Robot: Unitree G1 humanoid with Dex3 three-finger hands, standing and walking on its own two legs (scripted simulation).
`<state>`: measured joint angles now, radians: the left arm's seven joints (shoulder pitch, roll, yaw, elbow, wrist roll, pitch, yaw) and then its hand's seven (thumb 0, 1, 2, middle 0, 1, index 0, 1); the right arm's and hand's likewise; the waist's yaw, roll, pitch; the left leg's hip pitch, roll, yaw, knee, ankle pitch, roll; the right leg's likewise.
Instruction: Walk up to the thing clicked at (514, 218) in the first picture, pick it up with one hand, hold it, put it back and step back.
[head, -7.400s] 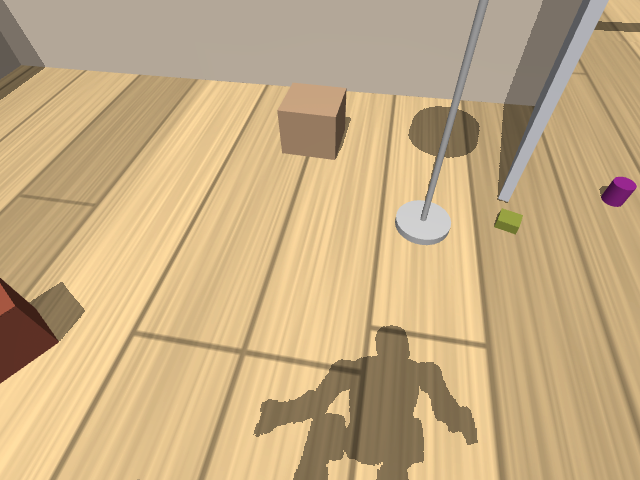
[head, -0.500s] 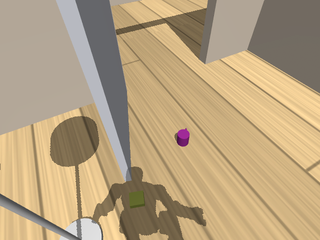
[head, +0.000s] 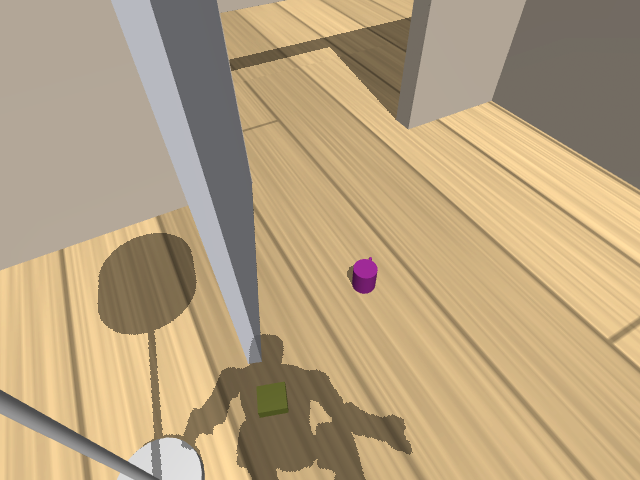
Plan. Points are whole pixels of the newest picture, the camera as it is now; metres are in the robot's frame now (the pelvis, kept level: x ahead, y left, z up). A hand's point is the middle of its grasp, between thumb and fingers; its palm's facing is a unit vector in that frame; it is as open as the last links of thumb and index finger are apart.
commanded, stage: stand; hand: left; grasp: from above
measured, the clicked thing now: (272, 399) +0.46 +0.20 -0.76
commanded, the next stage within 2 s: rise first in 0.66 s
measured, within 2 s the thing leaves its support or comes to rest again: neither
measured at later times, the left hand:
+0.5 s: hand out of the picture +0.07 +0.26 -0.16, palm faces -0.02 -0.94 -0.35, open 7.4 cm
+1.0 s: hand (162, 477) +0.15 +0.26 -0.17, palm faces +0.00 -0.94 -0.34, open 8.9 cm
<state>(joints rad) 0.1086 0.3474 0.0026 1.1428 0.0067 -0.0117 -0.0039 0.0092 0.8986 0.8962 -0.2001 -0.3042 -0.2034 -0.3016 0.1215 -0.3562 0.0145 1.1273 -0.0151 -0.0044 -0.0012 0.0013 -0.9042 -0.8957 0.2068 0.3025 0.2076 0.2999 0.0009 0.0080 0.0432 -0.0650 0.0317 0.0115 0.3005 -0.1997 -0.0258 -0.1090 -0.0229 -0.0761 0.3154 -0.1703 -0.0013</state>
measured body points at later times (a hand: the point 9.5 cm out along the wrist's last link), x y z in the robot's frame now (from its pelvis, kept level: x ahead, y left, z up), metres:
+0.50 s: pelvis +0.00 +0.00 +0.00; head +0.01 +0.00 +0.45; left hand +0.07 +0.31 -0.13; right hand +0.07 -0.30 -0.13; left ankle -0.02 +0.13 -0.75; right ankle +0.00 -0.11 -0.75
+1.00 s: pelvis -0.02 +0.01 -0.02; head +0.04 +0.01 +0.43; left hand +0.15 +0.30 -0.14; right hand +0.08 -0.26 -0.14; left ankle -0.02 +0.13 -0.75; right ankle +0.00 -0.11 -0.75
